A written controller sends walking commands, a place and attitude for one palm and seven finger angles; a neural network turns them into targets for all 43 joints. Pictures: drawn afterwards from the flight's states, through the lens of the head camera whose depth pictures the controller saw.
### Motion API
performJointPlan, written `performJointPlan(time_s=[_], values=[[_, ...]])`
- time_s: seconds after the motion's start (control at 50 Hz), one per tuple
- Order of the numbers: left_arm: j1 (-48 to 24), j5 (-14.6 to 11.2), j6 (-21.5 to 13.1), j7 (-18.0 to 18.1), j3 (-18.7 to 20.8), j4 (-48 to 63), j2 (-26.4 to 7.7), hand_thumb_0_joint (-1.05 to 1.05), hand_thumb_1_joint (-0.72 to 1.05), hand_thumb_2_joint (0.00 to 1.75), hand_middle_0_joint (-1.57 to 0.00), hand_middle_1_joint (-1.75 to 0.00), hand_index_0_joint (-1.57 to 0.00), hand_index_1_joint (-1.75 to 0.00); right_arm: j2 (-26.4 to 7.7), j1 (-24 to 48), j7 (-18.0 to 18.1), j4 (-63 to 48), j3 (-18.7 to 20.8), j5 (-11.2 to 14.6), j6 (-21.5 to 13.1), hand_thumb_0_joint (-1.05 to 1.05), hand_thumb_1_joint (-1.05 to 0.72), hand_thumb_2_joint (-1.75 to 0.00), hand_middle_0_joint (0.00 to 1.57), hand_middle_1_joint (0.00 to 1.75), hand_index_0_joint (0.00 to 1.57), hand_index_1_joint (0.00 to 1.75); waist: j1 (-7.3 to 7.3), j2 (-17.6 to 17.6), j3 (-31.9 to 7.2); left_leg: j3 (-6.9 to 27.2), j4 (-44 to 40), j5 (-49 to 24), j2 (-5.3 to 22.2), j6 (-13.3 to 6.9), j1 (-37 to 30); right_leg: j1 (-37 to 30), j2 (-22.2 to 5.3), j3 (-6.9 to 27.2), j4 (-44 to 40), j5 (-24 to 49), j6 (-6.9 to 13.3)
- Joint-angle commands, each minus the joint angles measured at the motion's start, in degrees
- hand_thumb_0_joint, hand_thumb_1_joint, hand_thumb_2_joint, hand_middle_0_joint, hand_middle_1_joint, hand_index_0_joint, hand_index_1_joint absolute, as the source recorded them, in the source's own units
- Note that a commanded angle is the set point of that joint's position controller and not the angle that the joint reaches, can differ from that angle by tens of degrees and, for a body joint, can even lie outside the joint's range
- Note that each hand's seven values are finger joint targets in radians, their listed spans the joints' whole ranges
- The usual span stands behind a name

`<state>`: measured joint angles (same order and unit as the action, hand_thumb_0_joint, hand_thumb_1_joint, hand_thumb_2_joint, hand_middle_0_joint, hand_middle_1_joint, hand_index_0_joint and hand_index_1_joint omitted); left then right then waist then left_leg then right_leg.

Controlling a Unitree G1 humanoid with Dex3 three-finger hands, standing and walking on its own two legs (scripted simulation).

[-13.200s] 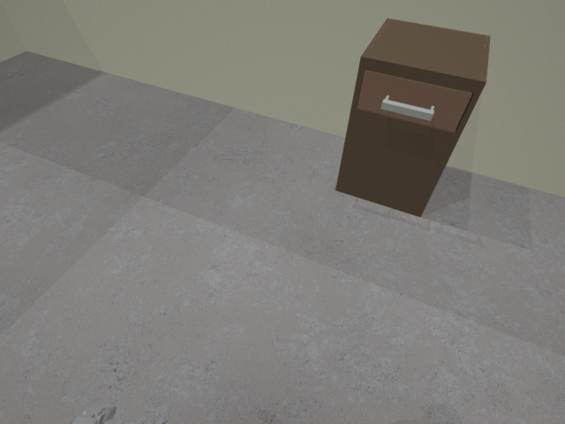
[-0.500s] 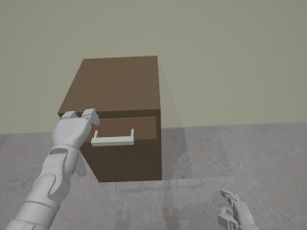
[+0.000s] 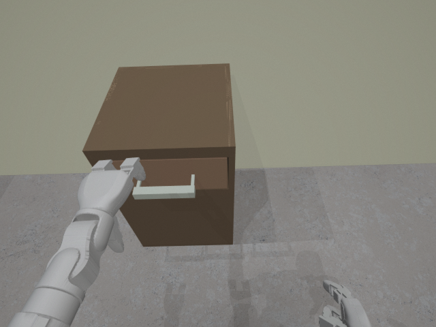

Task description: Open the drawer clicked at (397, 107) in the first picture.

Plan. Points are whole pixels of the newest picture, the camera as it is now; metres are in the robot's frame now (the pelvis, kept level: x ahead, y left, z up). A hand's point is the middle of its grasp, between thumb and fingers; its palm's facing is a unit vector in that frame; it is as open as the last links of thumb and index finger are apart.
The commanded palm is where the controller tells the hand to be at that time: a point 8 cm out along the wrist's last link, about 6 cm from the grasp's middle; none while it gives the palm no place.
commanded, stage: move the hooked fingers above the handle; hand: left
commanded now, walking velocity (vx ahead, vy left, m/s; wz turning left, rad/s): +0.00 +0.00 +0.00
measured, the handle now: (165, 185) +0.53 +0.24 -0.20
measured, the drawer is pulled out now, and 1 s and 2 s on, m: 0.00 0.00 0.00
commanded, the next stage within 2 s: none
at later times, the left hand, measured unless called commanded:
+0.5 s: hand (143, 196) +0.38 +0.22 -0.03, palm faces -0.09 -0.05 -0.99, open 13.8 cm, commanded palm +0.36 +0.24 +0.03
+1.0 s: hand (145, 192) +0.43 +0.25 -0.09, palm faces -0.04 -0.02 -1.00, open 13.8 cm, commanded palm +0.42 +0.24 -0.04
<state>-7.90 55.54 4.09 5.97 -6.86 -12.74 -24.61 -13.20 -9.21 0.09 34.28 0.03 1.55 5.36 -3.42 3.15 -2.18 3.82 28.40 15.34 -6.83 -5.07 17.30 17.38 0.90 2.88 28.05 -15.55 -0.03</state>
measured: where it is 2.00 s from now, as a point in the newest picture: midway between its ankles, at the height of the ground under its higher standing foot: outside the picture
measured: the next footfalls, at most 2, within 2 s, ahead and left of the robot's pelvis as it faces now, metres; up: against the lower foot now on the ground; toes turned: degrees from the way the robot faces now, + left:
none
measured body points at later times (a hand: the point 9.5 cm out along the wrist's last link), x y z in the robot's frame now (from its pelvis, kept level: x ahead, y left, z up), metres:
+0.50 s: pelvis +0.02 -0.04 -0.02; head +0.09 -0.04 +0.42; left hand +0.37 +0.22 +0.03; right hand +0.12 -0.31 -0.14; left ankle -0.02 +0.06 -0.74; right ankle -0.01 -0.13 -0.74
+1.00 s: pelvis -0.01 -0.03 -0.07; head +0.11 -0.02 +0.37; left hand +0.42 +0.25 -0.04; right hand +0.05 -0.31 -0.19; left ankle -0.02 +0.06 -0.74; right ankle -0.01 -0.13 -0.74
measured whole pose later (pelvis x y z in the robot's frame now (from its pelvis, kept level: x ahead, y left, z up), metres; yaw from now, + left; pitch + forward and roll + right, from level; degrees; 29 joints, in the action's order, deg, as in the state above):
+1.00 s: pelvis -0.01 -0.03 -0.07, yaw -2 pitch +25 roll -3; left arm -32.6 65.5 -10.5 27.7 6.2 -57.4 -31.5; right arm -14.9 -15.3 -0.2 38.9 3.3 -2.3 6.9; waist 4.8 2.1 -11.6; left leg 3.1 58.8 27.9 -3.5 -2.9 55.6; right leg 54.9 5.6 0.9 55.3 -25.4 1.7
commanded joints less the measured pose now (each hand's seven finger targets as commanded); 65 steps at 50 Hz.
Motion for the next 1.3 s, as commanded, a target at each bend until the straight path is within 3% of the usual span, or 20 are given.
performJointPlan(time_s=[0.0, 0.08, 0.12, 0.18, 0.26, 0.32, 0.4, 0.44, 0.52, 0.62, 0.7, 0.78, 0.84, 0.9, 0.94, 1.02, 1.06, 1.1, 1.18, 1.28], values=[[-22.8, 2.6, -4.4, 4.6, 9.6, 9.5, -13.6, 0.0, -0.5, 0.3, -0.3, -1.2, -0.3, -1.2, -7.4, 2.5, 1.5, -7.3, 3.2, -0.9, -2.3, 0.0, -0.9, -0.9, 0.2, 0.3, 0.2, 0.3, 0.48, 1.0, -15.7, 2.1, -1.3, -20.7, 5.5, 5.1, -7.6, 0.1, 1.7, -3.9, 0.2, 8.1, 4.4], [-20.7, 3.1, -5.9, 8.7, 12.9, 6.4, -14.8, 0.0, -0.5, 0.3, -0.3, -1.2, -0.3, -1.2, -7.0, 1.3, 1.5, -6.7, 4.0, -1.5, -2.4, 0.0, -0.9, -0.9, 0.2, 0.3, 0.2, 0.3, -0.14, 4.0, -19.4, 0.8, 2.1, -25.4, 5.2, 5.3, -7.1, 1.0, 2.0, -3.3, 2.3, 11.4, 4.5], [-19.5, 2.8, -5.2, 9.8, 10.6, 2.6, -11.2, 0.0, -0.5, 0.3, -0.3, -1.2, -0.3, -1.2, -6.8, 1.1, 1.2, -6.6, 4.2, -1.2, -2.3, 0.0, -0.9, -0.9, 0.2, 0.3, 0.2, 0.3, 0.54, 1.5, -18.3, 0.3, 3.2, -24.3, 5.3, 4.8, -4.8, 2.6, 2.0, -3.5, 3.2, 12.4, 4.4], [-18.9, 2.8, -3.2, 10.3, 11.3, -4.3, -12.4, 0.0, -0.5, 0.3, -0.3, -1.2, -0.3, -1.2, -8.0, -0.2, 1.3, -5.9, 4.5, -1.0, -1.7, 0.0, -0.9, -0.9, 0.2, 0.3, 0.2, 0.3, 1.4, -2.9, -18.1, -0.9, 4.2, -21.6, 4.9, 4.0, -0.1, 2.0, 2.2, -3.2, 4.0, 14.0, 4.1], [-23.5, 3.1, -2.9, 9.1, 7.5, -7.4, -10.8, 0.0, -0.5, 0.3, -0.3, -1.2, -0.3, -1.2, -8.8, -1.7, 1.6, -5.9, 4.8, -0.7, -1.1, 0.0, -0.9, -0.9, 0.2, 0.3, 0.2, 0.3, 3.35, -3.5, -20.2, -1.9, 6.4, -19.8, 4.5, 2.8, 1.9, 2.6, 1.7, -2.4, 5.1, 16.5, 3.6], [-25.0, 3.1, -6.3, 8.9, 10.9, -7.1, -15.0, 0.0, -0.5, 0.3, -0.3, -1.2, -0.3, -1.2, -9.0, -3.1, 2.3, -5.6, 5.4, -1.3, -0.9, 0.0, -0.9, -0.9, 0.2, 0.3, 0.2, 0.3, 3.25, -3.0, -24.5, -2.4, 8.5, -20.8, 4.1, 1.9, 2.9, 0.3, 1.5, -0.8, 6.3, 20.7, 3.3], [-26.9, 4.0, -12.1, 11.5, 16.2, -7.4, -19.6, 0.0, -0.5, 0.3, -0.3, -1.2, -0.3, -1.2, -8.5, -4.8, 2.8, -4.3, 5.9, -2.0, -0.7, 0.0, -0.9, -0.9, 0.2, 0.3, 0.2, 0.3, 3.26, 0.6, -25.4, -2.4, 11.1, -21.9, 4.1, 1.8, 5.8, 2.4, 1.4, -0.1, 9.0, 22.8, 3.5], [-26.1, 4.7, -13.3, 14.0, 16.6, -9.9, -18.6, 0.0, -0.5, 0.3, -0.3, -1.2, -0.3, -1.2, -8.4, -5.1, 2.6, -3.7, 6.0, -2.3, -0.5, 0.0, -0.9, -0.9, 0.2, 0.3, 0.2, 0.3, 3.43, 1.5, -24.7, -2.4, 12.6, -22.2, 4.2, 2.0, 7.6, 5.5, 1.6, -0.6, 10.7, 22.3, 3.7], [-23.3, 5.2, -11.2, 18.5, 18.0, -18.3, -18.6, 0.0, -0.5, 0.3, -0.3, -1.2, -0.3, -1.2, -8.8, -6.7, 1.4, -3.6, 6.3, -2.5, -0.1, 0.0, -0.9, -0.9, 0.2, 0.3, 0.2, 0.3, 2.8, -0.3, -24.6, -3.4, 14.7, -19.9, 3.8, 2.3, 13.3, 6.4, 2.0, -0.6, 13.0, 22.9, 3.6], [-25.7, 5.5, -7.6, 19.1, 15.4, -26.0, -17.8, 0.0, -0.5, 0.3, -0.3, -1.2, -0.3, -1.2, -9.9, -9.0, 0.8, -3.2, 6.7, -2.2, 0.6, 0.0, -0.9, -0.9, 0.2, 0.3, 0.2, 0.3, 4.61, -3.3, -27.6, -4.6, 16.7, -17.5, 3.6, 1.9, 17.3, 5.3, 1.8, 0.4, 13.9, 25.8, 2.7], [-34.1, 5.7, -10.7, 17.4, 16.0, -25.0, -21.0, 0.0, -0.5, 0.3, -0.3, -1.2, -0.3, -1.2, -10.2, -10.6, 1.5, -2.0, 6.7, -2.5, 0.7, 0.0, -0.9, -0.9, 0.2, 0.3, 0.2, 0.3, 6.33, -1.9, -32.0, -4.2, 18.7, -18.0, 4.0, 1.3, 17.5, 6.2, 1.4, 1.2, 15.2, 27.3, 2.0], [-39.4, 6.9, -15.8, 18.2, 16.3, -26.5, -21.5, 0.0, -0.5, 0.3, -0.3, -1.2, -0.3, -1.2, -9.7, -11.4, 2.1, 0.0, 6.6, -3.2, 0.3, 0.0, -0.9, -0.9, 0.2, 0.3, 0.2, 0.3, 8.15, 0.3, -29.4, -3.4, 21.8, -16.0, 4.7, 1.2, 19.9, 14.0, 1.8, 0.5, 17.4, 21.7, 2.5], [-40.3, 9.0, -16.9, 21.3, 17.3, -29.6, -22.6, 0.0, -0.5, 0.3, -0.3, -1.2, -0.3, -1.2, -9.8, -11.6, 1.8, 0.7, 6.5, -3.8, 0.5, 0.0, -0.9, -0.9, 0.2, 0.3, 0.2, 0.3, 7.81, 3.9, -30.0, -2.7, 24.1, -15.0, 4.9, 1.7, 21.4, 21.1, 2.4, -0.8, 20.3, 15.7, 3.1], [-41.1, 9.4, -15.3, 23.9, 17.7, -34.3, -22.4, 0.0, -0.5, 0.3, -0.3, -1.2, -0.3, -1.2, -10.3, -12.4, 0.7, 1.1, 6.5, -4.2, 0.6, 0.0, -0.9, -0.9, 0.2, 0.3, 0.2, 0.3, 7.5, 5.7, -31.1, -2.0, 25.5, -16.3, 5.2, 2.5, 21.4, 26.1, 2.9, -2.4, 22.5, 12.1, 3.4], [-41.7, 9.0, -13.2, 24.9, 18.1, -38.7, -23.2, 0.0, -0.5, 0.3, -0.3, -1.2, -0.3, -1.2, -11.0, -12.8, 0.2, 1.2, 6.3, -4.4, 0.7, 0.0, -0.9, -0.9, 0.2, 0.3, 0.2, 0.3, 7.97, 2.8, -31.1, -1.9, 26.3, -14.9, 5.4, 2.6, 23.3, 27.6, 3.0, -2.9, 23.2, 10.5, 3.2], [-46.0, 9.1, -10.5, 24.7, 15.9, -41.3, -22.1, 0.0, -0.5, 0.3, -0.3, -1.2, -0.3, -1.2, -11.9, -14.4, -0.6, 1.0, 6.1, -4.5, 0.8, 0.0, -0.9, -0.9, 0.2, 0.3, 0.2, 0.3, 8.58, 3.1, -35.1, -1.4, 27.3, -15.0, 5.9, 2.8, 21.7, 29.2, 3.3, -3.7, 24.7, 9.5, 3.0], [-49.6, 9.1, -10.4, 24.0, 14.5, -41.2, -21.4, 0.0, -0.5, 0.3, -0.3, -1.2, -0.3, -1.2, -12.1, -14.7, -0.5, 1.1, 6.0, -4.5, 0.9, 0.0, -0.9, -0.9, 0.2, 0.3, 0.2, 0.3, 10.05, 2.8, -35.9, -0.6, 28.1, -14.8, 6.3, 2.8, 21.2, 31.1, 3.4, -4.0, 25.0, 8.4, 2.8], [-53.9, 9.5, -11.4, 23.6, 14.5, -40.3, -22.4, 0.0, -0.5, 0.3, -0.3, -1.2, -0.3, -1.2, -12.4, -15.1, -0.2, 1.7, 6.0, -4.7, 0.6, 0.0, -0.9, -0.9, 0.2, 0.3, 0.2, 0.3, 11.27, 3.7, -36.4, 0.6, 29.2, -13.9, 6.8, 2.9, 20.9, 35.0, 3.4, -4.2, 26.0, 6.0, 2.7], [-56.9, 10.2, -13.4, 24.2, 16.5, -40.1, -24.8, 0.0, -0.5, 0.3, -0.3, -1.2, -0.3, -1.2, -12.7, -15.6, 0.0, 2.7, 5.7, -5.4, 0.4, 0.0, -0.9, -0.9, 0.2, 0.3, 0.2, 0.3, 11.1, 6.4, -37.5, 2.1, 31.2, -14.4, 7.4, 3.7, 21.0, 40.3, 3.5, -5.0, 28.8, 2.8, 3.1], [-57.8, 11.6, -10.8, 26.8, 17.0, -45.1, -24.8, 0.0, -0.5, 0.3, -0.3, -1.2, -0.3, -1.2, -12.8, -16.1, -0.9, 3.0, 5.2, -6.1, 0.9, 0.0, -0.9, -0.9, 0.2, 0.3, 0.2, 0.3, 11.07, 10.0, -35.8, 4.1, 33.5, -16.7, 8.4, 5.4, 22.1, 47.4, 3.5, -6.4, 32.5, 0.6, 3.4]])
